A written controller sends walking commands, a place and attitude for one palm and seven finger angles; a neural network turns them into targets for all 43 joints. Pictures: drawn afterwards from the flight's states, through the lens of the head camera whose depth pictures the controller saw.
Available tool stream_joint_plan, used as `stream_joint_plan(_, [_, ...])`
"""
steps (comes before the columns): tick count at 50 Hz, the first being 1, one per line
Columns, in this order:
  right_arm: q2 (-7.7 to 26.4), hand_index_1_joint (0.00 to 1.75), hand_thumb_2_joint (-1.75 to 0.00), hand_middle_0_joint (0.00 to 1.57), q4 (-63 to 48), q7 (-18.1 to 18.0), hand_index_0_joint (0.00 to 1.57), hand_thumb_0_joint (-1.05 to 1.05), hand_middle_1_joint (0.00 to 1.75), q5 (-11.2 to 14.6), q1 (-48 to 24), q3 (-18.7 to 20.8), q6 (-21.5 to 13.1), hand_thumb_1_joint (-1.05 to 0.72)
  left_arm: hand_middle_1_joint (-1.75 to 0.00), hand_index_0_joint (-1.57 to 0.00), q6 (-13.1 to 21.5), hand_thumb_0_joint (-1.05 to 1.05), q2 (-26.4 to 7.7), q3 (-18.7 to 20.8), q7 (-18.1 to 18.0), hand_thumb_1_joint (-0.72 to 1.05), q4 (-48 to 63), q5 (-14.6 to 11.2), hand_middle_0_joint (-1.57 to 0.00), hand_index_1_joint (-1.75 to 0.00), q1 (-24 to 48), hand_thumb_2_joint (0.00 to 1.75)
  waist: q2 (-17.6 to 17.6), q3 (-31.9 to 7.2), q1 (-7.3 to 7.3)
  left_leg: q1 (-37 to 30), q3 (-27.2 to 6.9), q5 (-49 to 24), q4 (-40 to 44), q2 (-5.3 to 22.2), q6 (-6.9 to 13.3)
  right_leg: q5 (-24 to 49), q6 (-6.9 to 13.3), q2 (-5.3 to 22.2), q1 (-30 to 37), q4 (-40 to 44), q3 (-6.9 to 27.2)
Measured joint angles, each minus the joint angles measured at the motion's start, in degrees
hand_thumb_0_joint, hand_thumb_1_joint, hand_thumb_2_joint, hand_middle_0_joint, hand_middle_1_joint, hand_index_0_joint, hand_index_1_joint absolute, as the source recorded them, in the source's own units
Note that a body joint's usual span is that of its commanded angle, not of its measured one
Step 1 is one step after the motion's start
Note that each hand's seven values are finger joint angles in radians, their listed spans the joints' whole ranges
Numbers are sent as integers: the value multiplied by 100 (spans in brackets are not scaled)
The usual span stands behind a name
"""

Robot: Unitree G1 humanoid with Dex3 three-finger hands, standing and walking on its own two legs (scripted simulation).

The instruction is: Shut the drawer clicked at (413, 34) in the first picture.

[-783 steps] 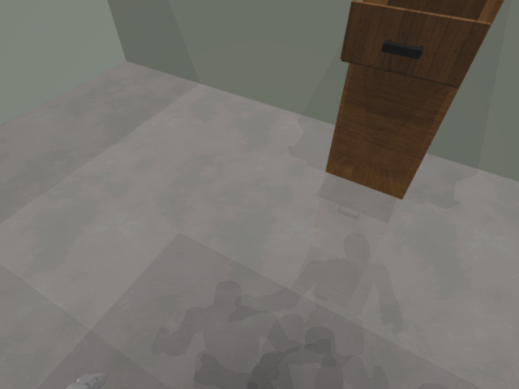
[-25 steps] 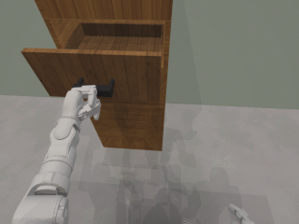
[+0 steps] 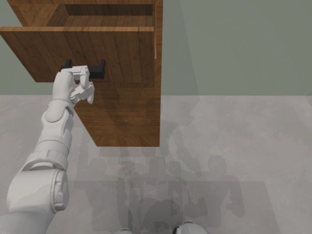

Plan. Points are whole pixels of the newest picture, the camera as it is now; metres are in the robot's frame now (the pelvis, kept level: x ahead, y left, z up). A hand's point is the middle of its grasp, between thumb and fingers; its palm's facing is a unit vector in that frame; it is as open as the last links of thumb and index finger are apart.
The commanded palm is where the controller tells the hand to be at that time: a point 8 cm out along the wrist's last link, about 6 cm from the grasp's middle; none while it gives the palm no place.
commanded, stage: push the drawer shut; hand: left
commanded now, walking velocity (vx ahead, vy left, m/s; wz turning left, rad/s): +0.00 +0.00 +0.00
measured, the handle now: (84, 67) +0.54 +0.19 +0.11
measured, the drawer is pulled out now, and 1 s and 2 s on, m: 0.13 0.00 0.00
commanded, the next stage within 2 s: pull the fist back off the drawer in 1.46 s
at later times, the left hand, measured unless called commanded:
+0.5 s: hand (93, 70) +0.52 +0.16 +0.11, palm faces -0.03 -1.00 -0.04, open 3.0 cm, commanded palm +0.53 +0.21 +0.11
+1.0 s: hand (97, 55) +0.58 +0.16 +0.11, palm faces -0.02 -1.00 -0.03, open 3.2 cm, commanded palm +0.58 +0.20 +0.11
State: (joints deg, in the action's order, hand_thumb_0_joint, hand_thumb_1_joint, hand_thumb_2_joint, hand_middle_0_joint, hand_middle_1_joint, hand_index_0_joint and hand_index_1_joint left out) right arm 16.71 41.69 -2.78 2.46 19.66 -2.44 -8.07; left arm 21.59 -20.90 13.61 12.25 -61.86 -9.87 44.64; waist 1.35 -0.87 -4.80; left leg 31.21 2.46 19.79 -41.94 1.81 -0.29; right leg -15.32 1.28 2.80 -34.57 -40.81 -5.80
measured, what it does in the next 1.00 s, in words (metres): stands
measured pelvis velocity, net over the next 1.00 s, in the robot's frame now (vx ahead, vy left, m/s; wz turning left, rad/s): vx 0.02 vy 0.02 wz -0.01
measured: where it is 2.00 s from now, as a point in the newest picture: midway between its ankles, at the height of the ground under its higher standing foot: outside the picture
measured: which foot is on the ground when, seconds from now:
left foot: down 0.00-1.00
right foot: down 0.00-1.00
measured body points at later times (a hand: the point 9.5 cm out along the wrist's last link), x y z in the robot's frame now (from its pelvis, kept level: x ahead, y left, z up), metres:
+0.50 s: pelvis +0.01 +0.01 -0.01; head +0.12 +0.01 +0.43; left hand +0.52 +0.22 +0.11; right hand +0.02 -0.26 -0.13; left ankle +0.01 +0.12 -0.71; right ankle +0.05 -0.11 -0.71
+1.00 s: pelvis +0.02 +0.02 -0.01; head +0.16 +0.02 +0.42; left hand +0.58 +0.21 +0.11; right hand -0.03 -0.25 -0.12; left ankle +0.01 +0.12 -0.71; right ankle +0.05 -0.11 -0.71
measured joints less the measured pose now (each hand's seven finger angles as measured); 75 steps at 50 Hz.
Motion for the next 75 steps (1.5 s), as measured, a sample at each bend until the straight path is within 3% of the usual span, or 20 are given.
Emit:
stream_joint_plan(26, [8,30,-90,20,-88,136,20,1,30,-212,310,7,357,-91,-160,-140,-120,-2,-517,424,-45,85,-914,385,-140,-160,1196,102,-3,-155,-371,698,-12,197,-299,31,61,-86,-65,-26,-623,-127,7])
stream_joint_plan(51, [36,30,-90,20,-179,247,20,0,30,-452,640,-63,646,-91,-160,-140,-301,2,-1203,749,-224,84,-1639,823,-139,-160,2294,101,55,-206,-841,1357,-59,325,-583,85,106,-97,-109,-77,-1180,-200,-22])
stream_joint_plan(60, [16,30,-90,20,-165,262,21,0,30,-479,752,-126,741,-91,-160,-140,-352,0,-1326,655,-183,77,-1859,865,-139,-160,2562,103,71,-201,-875,1513,-138,331,-663,87,108,-89,-109,-78,-1271,-206,-93])
stream_joint_plan(75, [103,30,-90,20,-114,185,21,0,30,-449,680,-188,495,-91,-160,-140,-460,3,-1509,534,-202,76,-1943,798,-139,-160,2751,104,76,-186,-974,1675,-155,271,-710,102,117,9,-111,-97,-1397,-180,-103])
